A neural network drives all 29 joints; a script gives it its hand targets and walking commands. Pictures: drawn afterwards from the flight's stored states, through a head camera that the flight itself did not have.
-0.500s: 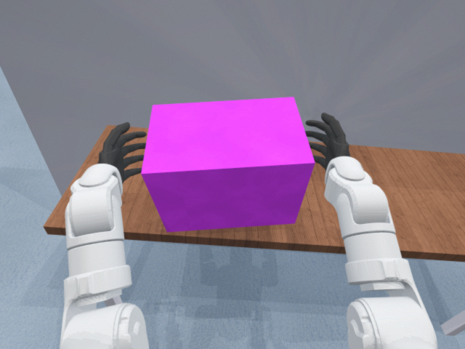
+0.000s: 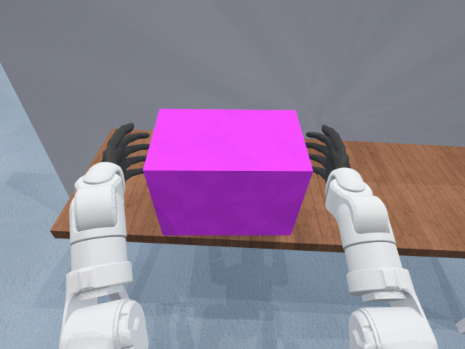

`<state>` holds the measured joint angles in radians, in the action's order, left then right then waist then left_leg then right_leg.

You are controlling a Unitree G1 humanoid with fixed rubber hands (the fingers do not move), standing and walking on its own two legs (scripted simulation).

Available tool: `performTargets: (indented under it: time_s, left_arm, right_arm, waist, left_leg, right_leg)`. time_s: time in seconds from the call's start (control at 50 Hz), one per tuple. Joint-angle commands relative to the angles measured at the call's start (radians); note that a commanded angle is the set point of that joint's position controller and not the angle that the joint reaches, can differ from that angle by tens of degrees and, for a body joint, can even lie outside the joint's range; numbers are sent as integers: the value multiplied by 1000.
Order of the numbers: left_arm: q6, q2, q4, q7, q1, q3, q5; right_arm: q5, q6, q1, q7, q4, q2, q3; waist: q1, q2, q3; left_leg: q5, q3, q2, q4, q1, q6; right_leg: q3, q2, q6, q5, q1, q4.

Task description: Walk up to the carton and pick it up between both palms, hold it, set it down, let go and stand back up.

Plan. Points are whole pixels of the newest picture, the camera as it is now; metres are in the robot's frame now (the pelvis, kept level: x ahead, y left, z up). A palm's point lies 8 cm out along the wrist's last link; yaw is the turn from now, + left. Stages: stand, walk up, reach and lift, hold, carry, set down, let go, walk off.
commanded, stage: set down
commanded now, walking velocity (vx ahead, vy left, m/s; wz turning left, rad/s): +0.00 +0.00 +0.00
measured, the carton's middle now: (227, 174) +0.42 +0.02 +0.08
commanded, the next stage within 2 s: none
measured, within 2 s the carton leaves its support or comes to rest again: neither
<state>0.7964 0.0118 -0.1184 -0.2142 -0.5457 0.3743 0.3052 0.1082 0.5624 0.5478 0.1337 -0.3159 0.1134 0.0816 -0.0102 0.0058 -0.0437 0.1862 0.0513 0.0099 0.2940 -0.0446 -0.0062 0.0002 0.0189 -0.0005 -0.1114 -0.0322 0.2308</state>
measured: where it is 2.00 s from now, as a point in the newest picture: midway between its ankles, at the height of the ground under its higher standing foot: outside the picture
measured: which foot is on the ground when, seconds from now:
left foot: down 0.00-1.00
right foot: down 0.00-1.00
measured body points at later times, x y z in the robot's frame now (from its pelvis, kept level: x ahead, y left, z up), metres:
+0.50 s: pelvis +0.00 +0.01 +0.00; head -0.03 +0.02 +0.45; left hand +0.37 +0.20 +0.14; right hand +0.39 -0.17 +0.13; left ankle +0.00 +0.13 -0.75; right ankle +0.02 -0.12 -0.75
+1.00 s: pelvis +0.04 +0.00 +0.00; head +0.03 +0.03 +0.45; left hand +0.39 +0.21 +0.08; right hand +0.44 -0.14 +0.16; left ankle +0.00 +0.12 -0.75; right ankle +0.02 -0.12 -0.75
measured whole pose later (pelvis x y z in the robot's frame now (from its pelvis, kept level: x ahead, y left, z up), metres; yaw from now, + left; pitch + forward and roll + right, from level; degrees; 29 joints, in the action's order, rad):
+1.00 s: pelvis +0.04 +0.00 +0.00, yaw +2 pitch -4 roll -1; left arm 0.54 -0.01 -0.25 -0.16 -0.44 0.36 0.25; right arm 0.01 0.19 0.63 0.09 -0.54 0.08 0.14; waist -0.01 0.05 -0.05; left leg 0.22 0.05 0.01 0.29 0.00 -0.01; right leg 0.03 0.01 0.00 -0.17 0.00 0.24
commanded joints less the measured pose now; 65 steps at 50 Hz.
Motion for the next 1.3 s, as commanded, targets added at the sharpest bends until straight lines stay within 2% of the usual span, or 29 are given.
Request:
performTargets:
  time_s: [0.0,0.02,0.04,0.08,0.12,0.16,0.2,0.24,0.28,0.34,0.38,0.44,0.5,0.52,0.56,0.62,0.66,0.7,0.76,0.82,0.9,0.98,1.0,1.06,1.08,1.12,1.2,1.22,1.28]
  left_arm:
    - [-374,-570,438,28,-973,-901,-486]
    - [-435,-583,510,55,-1080,-944,-506]
    - [-499,-571,589,91,-957,-929,-478]
    - [-531,-508,699,124,-871,-845,-409]
    - [-492,-422,568,116,-833,-643,-260]
    - [-382,-366,166,38,-618,-431,-113]
    - [-300,-352,9,-50,-571,-335,-50]
    - [-239,-383,-45,-127,-500,-328,-26]
    - [-189,-351,-123,-166,-446,-241,5]
    - [-172,-369,-127,-162,-509,-276,-25]
    - [-213,-402,-100,-115,-574,-348,-100]
    - [-361,-490,60,-19,-660,-507,-203]
    - [-567,-625,241,109,-770,-804,-363]
    - [-616,-637,203,137,-911,-892,-427]
    - [-693,-662,253,193,-807,-939,-482]
    - [-681,-552,242,206,-597,-745,-366]
    - [-569,-428,61,150,-455,-546,-229]
    - [-468,-317,-163,57,-395,-307,-99]
    - [-349,-290,-132,-81,-349,-197,-6]
    - [-296,-324,-37,-136,-329,-263,-17]
    - [-340,-419,153,-105,-468,-398,-93]
    - [-552,-539,533,73,-795,-708,-287]
    - [-619,-566,561,126,-857,-797,-336]
    - [-737,-548,395,215,-755,-826,-340]
    - [-750,-542,328,242,-668,-819,-314]
    - [-703,-488,29,214,-549,-693,-213]
    - [-505,-332,-442,21,-291,-267,-22]
    - [-487,-352,-414,-5,-345,-235,-20]
    - [-439,-332,-495,-57,-306,-112,1]
  right_arm:
    - [174,-392,1033,-181,580,-592,-439]
    - [134,-432,1018,-188,531,-599,-405]
    - [129,-459,821,-207,454,-590,-407]
    - [75,-469,569,-209,339,-550,-378]
    - [6,-438,443,-215,-12,-523,-299]
    - [-56,-388,421,-225,-269,-418,-189]
    - [-62,-325,465,-239,-363,-361,-163]
    - [-59,-298,537,-247,-332,-315,-111]
    - [-70,-268,564,-256,-335,-324,-98]
    - [-78,-292,605,-259,-316,-319,-44]
    - [-96,-378,718,-258,-182,-351,-25]
    - [-51,-549,880,-250,76,-462,-121]
    - [45,-707,995,-249,381,-559,-347]
    - [37,-729,1084,-239,405,-591,-373]
    - [67,-769,1010,-238,535,-591,-454]
    - [59,-713,779,-216,455,-547,-519]
    - [15,-590,631,-185,230,-498,-501]
    - [-51,-476,512,-170,-47,-431,-389]
    - [-60,-367,407,-175,-160,-400,-332]
    - [-72,-335,367,-182,-222,-365,-234]
    - [-85,-402,412,-194,-157,-441,-178]
    - [-88,-617,489,-221,-40,-547,-183]
    - [-87,-687,558,-236,3,-543,-180]
    - [-152,-816,523,-247,36,-510,-176]
    - [-128,-842,510,-253,52,-478,-206]
    - [-145,-819,554,-236,-75,-445,-217]
    - [-188,-651,584,-210,-140,-399,-226]
    - [-190,-630,608,-207,-114,-400,-202]
    - [-183,-578,611,-202,-94,-366,-209]
  waist:
    - [-102,-110,867]
    - [-119,-160,937]
    - [-88,-182,923]
    - [-82,-150,878]
    - [-62,-111,648]
    - [-73,-100,272]
    - [-84,-46,6]
    - [-84,-55,-68]
    - [-24,-36,-136]
    - [-53,-32,-26]
    - [-81,-16,140]
    - [-38,1,472]
    - [-6,-86,895]
    - [-26,-99,1006]
    - [17,-45,1175]
    - [89,34,1052]
    - [84,113,701]
    - [33,208,345]
    - [6,178,30]
    - [-48,47,29]
    - [-87,-50,286]
    - [-95,-200,749]
    - [-84,-286,861]
    - [-40,-243,946]
    - [-4,-216,973]
    - [4,-136,750]
    - [57,131,161]
    - [31,154,134]
    - [72,230,80]
  left_leg:
    - [-575,-41,-55,154,-77,-97]
    - [-582,-37,-49,165,-112,-112]
    - [-637,-35,-48,167,-170,-125]
    - [-675,-45,-39,149,-193,-129]
    - [-486,-61,-30,58,-137,-101]
    - [-251,-83,-31,-43,66,-61]
    - [2,-103,-41,-122,237,-8]
    - [108,-104,-35,-156,273,3]
    - [156,-113,-34,-182,314,27]
    - [126,-103,-33,-178,315,-1]
    - [43,-110,-37,-149,308,-20]
    - [-217,-109,-33,-49,162,-44]
    - [-607,-64,-34,115,-73,-110]
    - [-615,-58,-41,145,-44,-117]
    - [-745,-46,-41,177,-40,-116]
    - [-749,-75,-54,145,5,-78]
    - [-532,-93,-69,59,107,-33]
    - [-217,-95,-70,-33,224,26]
    - [-73,-116,-57,-93,284,64]
    - [-160,-122,-57,-88,204,12]
    - [-529,-105,-38,14,-30,-70]
    - [-1103,-6,59,199,-391,-172]
    - [-1184,7,93,232,-402,-202]
    - [-1295,0,107,275,-361,-204]
    - [-1262,-32,83,271,-343,-218]
    - [-1009,-73,26,205,-222,-172]
    - [-187,-161,-61,-40,304,14]
    - [-81,-161,-60,-79,328,30]
    - [23,-155,-49,-139,347,64]
  right_leg:
    - [77,53,3,313,-31,83]
    - [83,51,0,277,-14,81]
    - [86,62,-10,306,-23,83]
    - [88,52,-16,360,-85,83]
    - [75,30,-19,248,-121,48]
    - [39,2,-32,98,-133,15]
    - [22,-19,-30,-41,-118,6]
    - [25,-10,-32,-146,-81,-8]
    - [15,-15,-32,-218,-88,-31]
    - [30,-2,-21,-215,-94,-31]
    - [64,6,-1,-95,-141,-10]
    - [95,19,15,135,-165,32]
    - [116,40,13,351,-129,88]
    - [106,34,12,357,-63,95]
    - [101,47,20,482,-93,125]
    - [64,34,35,674,-272,135]
    - [37,6,56,679,-373,123]
    - [14,-31,87,546,-362,102]
    - [-8,-66,76,386,-236,65]
    - [24,-36,36,313,-164,47]
    - [74,16,-1,340,-104,40]
    - [144,49,-24,300,206,68]
    - [139,46,-62,211,257,34]
    - [107,47,-121,221,295,-16]
    - [93,59,-135,300,201,-21]
    - [93,27,-80,387,36,-17]
    - [27,-63,63,540,-332,83]
    - [30,-64,87,452,-316,73]
    - [15,-73,102,277,-244,38]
